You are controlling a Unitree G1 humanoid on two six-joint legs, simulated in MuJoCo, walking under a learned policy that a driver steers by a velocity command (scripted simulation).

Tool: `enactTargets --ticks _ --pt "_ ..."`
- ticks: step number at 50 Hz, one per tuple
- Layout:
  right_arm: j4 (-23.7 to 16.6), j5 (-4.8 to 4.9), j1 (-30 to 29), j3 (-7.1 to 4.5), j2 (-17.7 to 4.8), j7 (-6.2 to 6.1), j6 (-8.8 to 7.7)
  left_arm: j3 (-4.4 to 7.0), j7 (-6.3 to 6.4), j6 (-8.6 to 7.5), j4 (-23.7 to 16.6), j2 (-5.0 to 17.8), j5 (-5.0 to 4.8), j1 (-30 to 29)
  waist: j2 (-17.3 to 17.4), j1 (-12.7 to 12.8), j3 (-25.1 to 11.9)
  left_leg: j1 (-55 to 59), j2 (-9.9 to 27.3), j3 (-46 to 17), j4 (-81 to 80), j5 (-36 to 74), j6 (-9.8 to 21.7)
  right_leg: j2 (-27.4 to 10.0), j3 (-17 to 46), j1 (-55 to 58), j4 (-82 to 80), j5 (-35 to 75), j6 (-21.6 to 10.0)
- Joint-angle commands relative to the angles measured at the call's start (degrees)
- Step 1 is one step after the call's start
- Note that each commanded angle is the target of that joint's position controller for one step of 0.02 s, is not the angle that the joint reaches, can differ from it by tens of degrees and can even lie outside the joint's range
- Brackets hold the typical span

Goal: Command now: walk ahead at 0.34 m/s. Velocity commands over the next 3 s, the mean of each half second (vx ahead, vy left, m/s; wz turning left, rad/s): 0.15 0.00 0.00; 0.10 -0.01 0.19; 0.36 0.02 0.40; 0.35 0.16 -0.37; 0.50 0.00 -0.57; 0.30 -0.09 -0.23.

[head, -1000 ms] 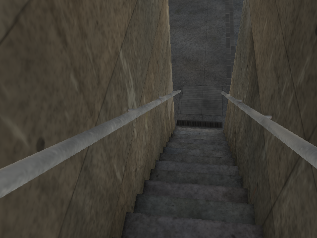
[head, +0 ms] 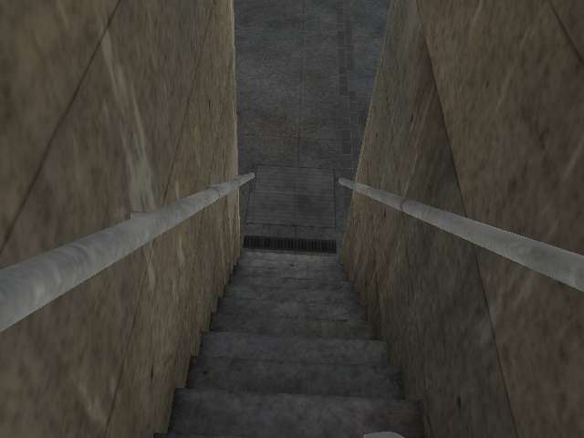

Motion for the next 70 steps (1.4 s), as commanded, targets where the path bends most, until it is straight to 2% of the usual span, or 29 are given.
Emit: enactTargets --ticks 1,4,5,7,10,13,16,18,19,21,23,24,25,29,32,34,38,42,44,46,49,54,57,60,62,63,64,68,70 --pt "-6.2 -2.65 -5.5 2.80 -2.6 -5.04 0.23 -2.30 0.71 3.47 -7.0 -2.0 1.78 1.8 5.4 4.6 6.8 -9.7 17.0 -26.5 -20.4 12.5 10.9 -3.7 4.8 -4.0 -15.2 16.7 5.6" --pt "-8.5 -3.22 -10.0 1.16 -11.2 -3.67 -0.74 -1.49 -1.33 3.31 -5.3 0.2 2.48 5.7 12.5 6.3 2.5 -13.5 13.9 -16.1 -17.1 30.2 8.4 -1.3 -0.9 18.3 -25.1 23.9 6.9" --pt "-7.6 -1.80 -3.6 -0.19 -12.1 -4.92 -1.39 0.60 -1.59 2.76 -7.0 6.0 2.45 0.6 14.3 1.2 2.9 -2.7 15.3 -19.1 -9.2 22.3 8.6 -1.6 5.6 6.8 -28.1 30.3 7.3" --pt "-4.4 0.14 7.6 -1.22 -8.6 -5.97 -1.58 2.42 -2.71 2.15 -9.3 8.6 2.64 -6.9 14.4 -4.6 5.0 13.9 16.0 -23.4 -3.2 24.5 8.4 -1.4 12.5 -8.3 -34.8 27.5 5.5" --pt "-3.4 -1.13 11.8 -2.42 -5.9 -5.21 -2.88 2.03 -3.05 0.00 -11.0 5.5 -0.07 -14.5 17.1 -7.1 3.4 20.3 15.6 -26.9 -1.5 18.2 9.2 -1.9 12.6 -14.1 -45.9 23.3 5.1" --pt "-8.4 1.85 1.4 -1.42 -1.8 -4.00 -3.05 1.03 -5.45 -4.11 -9.2 4.3 -1.45 -13.8 9.3 -6.7 4.0 -8.5 10.6 -15.3 -9.5 -11.7 6.1 -3.8 -6.8 26.3 -78.7 55.7 5.1" --pt "-5.9 -1.17 -0.6 -2.65 -5.1 -2.07 -1.38 4.20 -4.84 -4.79 0.3 11.5 3.61 11.3 16.3 3.1 -0.5 -9.1 4.9 -9.3 12.0 -4.5 4.0 -4.5 -7.3 53.1 -79.7 57.2 1.4" --pt "-1.8 1.72 -8.4 -2.33 -2.4 -3.21 -1.74 4.60 -4.52 -2.71 4.0 12.6 5.10 27.5 11.1 16.4 -0.3 -8.6 -3.4 -5.7 42.4 -4.0 -3.2 -10.4 -2.8 56.0 -102.8 48.7 -2.3" --pt "-0.8 2.07 -6.8 -3.08 1.9 -3.80 -2.13 3.53 -4.33 -3.85 6.1 15.1 6.04 32.8 -5.9 17.3 0.3 -24.7 -12.6 -9.7 67.5 -30.8 -6.6 -16.1 0.6 66.7 -92.5 79.0 -3.9" --pt "-4.1 3.04 4.6 -2.58 4.1 -2.69 -2.18 -0.04 -5.41 -3.37 7.9 12.2 3.60 26.3 -27.7 4.7 -4.3 -39.5 -10.9 -15.5 77.2 -26.4 -8.4 -18.4 2.0 68.8 -74.1 107.7 0.0" --pt "-10.1 4.95 -2.5 -0.62 6.9 -3.20 0.06 -2.27 -4.61 -1.38 7.8 10.2 3.75 16.2 -16.7 0.9 -7.5 -35.2 -5.6 -15.0 72.5 -11.2 -4.3 -21.7 13.2 54.0 -84.9 65.9 -7.9" --pt "-8.5 4.36 -6.0 -0.17 6.7 -3.66 2.01 -4.84 -4.06 -1.00 4.4 4.3 4.94 9.8 -6.9 0.7 -3.7 -32.6 -6.6 -11.4 72.9 -6.7 -3.8 -19.5 9.6 47.0 -89.0 56.8 -4.5" --pt "-10.7 3.13 -3.8 1.09 9.4 -2.97 3.02 -5.68 -2.86 -0.96 4.4 6.5 5.20 6.5 -8.4 -3.9 -3.6 -30.5 -4.2 -14.7 70.5 -4.8 -4.3 -24.9 16.5 43.0 -87.3 61.2 -8.0" --pt "-15.4 2.64 -9.6 -1.34 3.4 -1.63 7.25 -6.97 2.20 -2.19 4.8 5.3 4.69 13.5 10.8 1.6 -6.1 -29.7 -5.5 -26.5 45.1 19.7 -5.9 -26.1 25.3 46.6 -88.4 23.1 -2.6" --pt "-19.5 3.22 -15.4 -2.58 4.1 0.15 7.90 -8.11 3.02 -1.15 5.0 3.8 4.73 12.6 -4.3 2.1 4.5 -29.4 -3.9 -26.2 25.6 23.1 -7.8 -19.5 21.8 43.7 -96.7 -3.4 5.2" --pt "-17.9 3.30 -13.5 -3.74 3.0 0.10 7.02 -7.08 1.92 -2.38 4.8 5.0 5.28 13.3 -12.7 2.4 7.6 -20.3 -6.9 -21.2 26.1 22.9 -8.4 -16.1 13.2 37.3 -96.1 13.7 7.4" --pt "-14.9 -0.16 -13.9 -2.01 3.8 0.53 4.31 -6.27 1.76 -2.41 3.0 3.8 3.05 9.5 -11.4 -0.2 5.0 4.2 -5.7 -10.0 7.2 39.4 -10.7 -8.2 -11.8 28.7 -85.9 49.0 4.1" --pt "-14.7 -3.02 -13.5 0.48 3.6 0.09 2.26 -4.26 1.97 -1.37 5.6 5.2 2.01 13.7 -13.2 1.2 9.2 10.1 -2.6 -8.2 -6.4 31.0 -8.2 -8.8 -11.6 30.8 -87.0 45.1 -2.1" --pt "-14.2 0.08 -16.2 -0.35 -1.3 0.01 1.98 -2.02 2.92 -2.89 6.4 6.4 3.04 24.5 4.6 9.5 6.8 0.8 -1.9 -11.0 -13.4 47.5 -4.2 -8.1 -8.1 45.8 -85.5 40.8 -0.1" --pt "-13.4 2.21 -20.0 -0.33 0.0 0.05 1.74 -0.60 3.01 -4.21 8.0 6.7 0.62 27.1 9.0 10.2 2.1 -5.6 -2.6 -11.3 -11.6 38.9 -3.3 -8.0 -10.2 53.2 -83.6 29.1 -1.1" --pt "-12.4 0.24 -18.4 -0.62 1.8 1.42 -0.03 -1.52 3.15 -5.02 8.2 2.6 0.56 24.5 4.4 7.9 -0.4 -3.1 -2.2 -10.4 -12.6 46.5 -2.9 -8.3 -13.8 53.1 -78.2 27.8 -2.3" --pt "-9.4 -0.46 -15.7 -0.29 2.9 1.23 0.29 -0.15 1.55 -4.63 6.1 7.1 3.44 22.7 4.9 6.8 -5.2 1.8 -5.0 -8.1 -8.3 39.0 -1.3 -8.7 -17.1 55.2 -77.4 30.7 -0.8" --pt "-7.5 0.36 -9.0 -1.41 0.9 1.29 1.35 0.04 1.05 -3.91 3.5 9.2 2.19 18.4 2.9 3.9 -5.5 9.1 -6.8 -6.0 -3.6 33.7 2.1 -8.7 -19.2 46.9 -70.1 35.2 0.6" --pt "-2.8 1.47 6.1 -4.83 -8.1 1.47 0.26 1.88 -0.55 -6.97 -1.4 10.8 2.61 6.1 21.5 -5.5 -5.9 28.6 2.2 -25.9 -16.3 31.3 17.0 -2.2 -14.2 13.9 -36.8 -12.4 5.1" --pt "0.5 2.60 13.8 -5.19 -6.4 1.55 -1.12 2.63 -0.37 -8.69 -2.8 9.5 0.90 2.5 18.8 -7.7 -2.3 30.9 3.5 -32.5 -8.6 25.4 19.4 -4.4 -1.6 -4.3 -36.8 -28.5 6.0" --pt "-2.3 0.13 10.5 -6.70 -10.9 2.15 -1.69 2.92 0.72 -8.43 -4.1 10.6 -2.95 1.9 14.0 -6.7 -2.7 23.9 9.9 -47.8 -13.8 17.0 20.2 -3.8 2.2 -4.5 -40.2 -26.0 4.9" --pt "-4.9 -1.87 5.3 -6.33 -9.0 1.50 -2.87 4.23 0.80 -8.34 -2.0 13.5 -3.63 4.1 7.1 -4.5 -3.5 15.3 14.3 -54.8 -10.0 10.4 19.4 -8.5 10.0 -2.2 -36.9 -14.9 4.6" --pt "-7.0 3.86 -16.0 -3.97 -2.2 -2.19 2.66 2.02 -2.61 -3.33 0.2 6.1 2.79 16.0 12.4 10.7 -8.0 -13.8 -1.6 -18.1 4.5 -10.1 5.5 -6.2 0.8 39.1 -74.4 40.4 -3.0" --pt "-8.7 -1.44 -22.2 -3.67 -6.7 -1.65 3.35 2.19 -5.35 -3.55 0.2 6.0 1.15 22.4 21.0 16.8 -10.8 -29.6 -2.0 -13.2 7.3 -12.3 5.7 0.9 -11.4 63.8 -60.6 50.5 -1.6"
Next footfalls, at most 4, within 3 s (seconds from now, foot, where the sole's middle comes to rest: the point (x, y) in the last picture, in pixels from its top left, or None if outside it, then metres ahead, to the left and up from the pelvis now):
0.38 right None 0.25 -0.26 -0.94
0.86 left None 0.33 0.07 -0.94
1.50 right None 0.54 -0.32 -1.16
1.72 left None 0.61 0.04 -1.16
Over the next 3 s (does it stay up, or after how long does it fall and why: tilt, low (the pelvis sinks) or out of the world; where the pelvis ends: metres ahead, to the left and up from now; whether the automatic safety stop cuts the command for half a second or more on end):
stays up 1.13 -0.14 -1.05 its command is cut before an obstacle after 1.3 s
